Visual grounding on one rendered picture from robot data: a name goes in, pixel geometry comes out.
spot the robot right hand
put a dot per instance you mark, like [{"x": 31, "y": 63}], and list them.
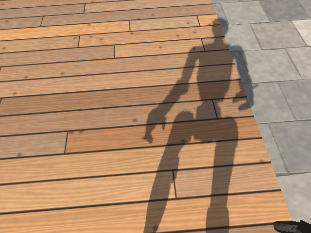
[{"x": 285, "y": 226}]

